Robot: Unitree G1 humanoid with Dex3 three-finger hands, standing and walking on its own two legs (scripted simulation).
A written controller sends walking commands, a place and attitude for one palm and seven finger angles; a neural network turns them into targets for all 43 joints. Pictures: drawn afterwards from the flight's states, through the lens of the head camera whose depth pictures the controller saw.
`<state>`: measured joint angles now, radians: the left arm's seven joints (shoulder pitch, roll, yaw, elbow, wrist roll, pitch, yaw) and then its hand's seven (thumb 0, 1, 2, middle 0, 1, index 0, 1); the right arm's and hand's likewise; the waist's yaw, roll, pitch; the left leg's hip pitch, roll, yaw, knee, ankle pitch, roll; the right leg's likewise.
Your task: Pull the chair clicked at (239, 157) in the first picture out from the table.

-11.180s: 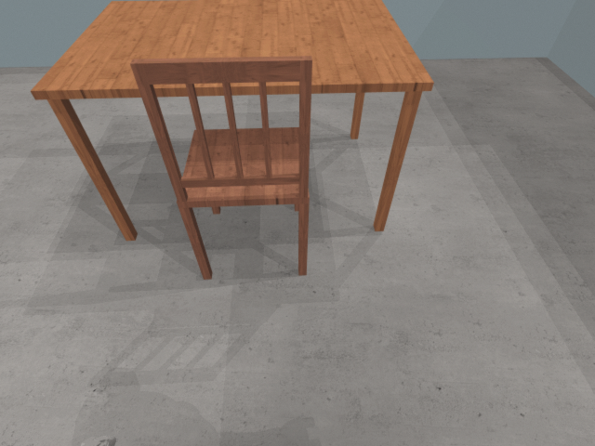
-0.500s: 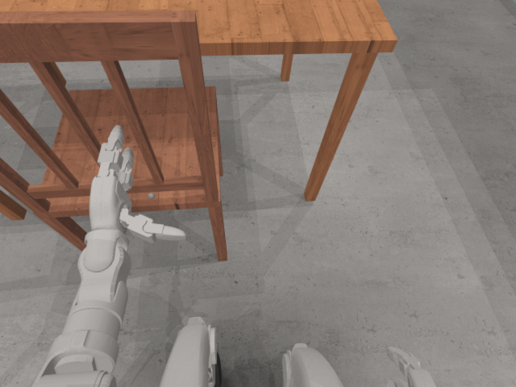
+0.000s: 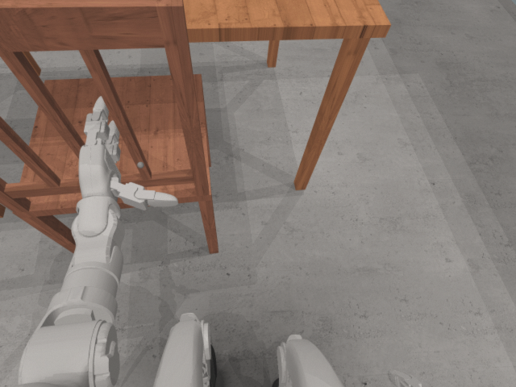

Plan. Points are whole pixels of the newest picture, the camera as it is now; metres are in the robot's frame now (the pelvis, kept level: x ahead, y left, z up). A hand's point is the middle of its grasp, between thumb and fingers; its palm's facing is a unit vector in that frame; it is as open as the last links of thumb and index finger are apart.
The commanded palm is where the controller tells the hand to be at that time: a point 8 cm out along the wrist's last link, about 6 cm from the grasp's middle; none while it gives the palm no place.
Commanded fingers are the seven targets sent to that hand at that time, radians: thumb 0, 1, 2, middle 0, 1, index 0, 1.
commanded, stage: push the fingers through the gap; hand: left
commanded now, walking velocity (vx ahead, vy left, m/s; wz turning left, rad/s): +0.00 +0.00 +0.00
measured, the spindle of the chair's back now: (67, 130) +0.50 +0.30 +0.04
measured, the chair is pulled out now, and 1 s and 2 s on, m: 0.00 0.00 0.00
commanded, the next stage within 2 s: hook a spindle and tug to test in 0.78 s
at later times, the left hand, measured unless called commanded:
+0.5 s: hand (140, 141) +0.49 +0.18 +0.03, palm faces +0.14 -0.99 -0.02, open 16.9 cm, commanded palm +0.45 +0.22 +0.03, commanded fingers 0.00 -0.50 0.30 -0.06 -0.08 -0.06 -0.08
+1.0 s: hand (146, 146) +0.48 +0.17 +0.03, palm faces +0.14 -0.99 -0.02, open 16.8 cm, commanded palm +0.45 +0.21 +0.03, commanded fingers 0.00 -0.50 0.30 -0.18 -0.46 -0.18 -0.46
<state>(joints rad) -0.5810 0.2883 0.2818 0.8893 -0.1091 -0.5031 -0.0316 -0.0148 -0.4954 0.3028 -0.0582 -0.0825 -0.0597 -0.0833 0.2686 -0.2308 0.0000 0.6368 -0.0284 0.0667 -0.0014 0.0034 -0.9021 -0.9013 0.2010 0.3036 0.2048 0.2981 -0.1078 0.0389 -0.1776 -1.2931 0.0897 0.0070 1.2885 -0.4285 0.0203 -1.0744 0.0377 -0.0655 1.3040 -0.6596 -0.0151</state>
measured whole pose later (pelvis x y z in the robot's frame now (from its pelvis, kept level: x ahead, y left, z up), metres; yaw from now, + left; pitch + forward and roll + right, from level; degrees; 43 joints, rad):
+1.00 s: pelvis +0.00 +0.00 +0.00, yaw +0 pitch +26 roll -4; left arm -0.72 0.33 0.32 1.03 -0.07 -0.52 -0.01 -0.01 -0.50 0.30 -0.07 -0.13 -0.08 -0.13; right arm 0.28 -0.23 0.00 0.63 -0.04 0.14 0.02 0.00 -0.90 -0.90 0.20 0.30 0.20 0.30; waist -0.13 0.04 -0.18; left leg -1.32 0.09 0.00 1.29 -0.43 0.02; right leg -1.10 0.04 -0.07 1.30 -0.66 -0.02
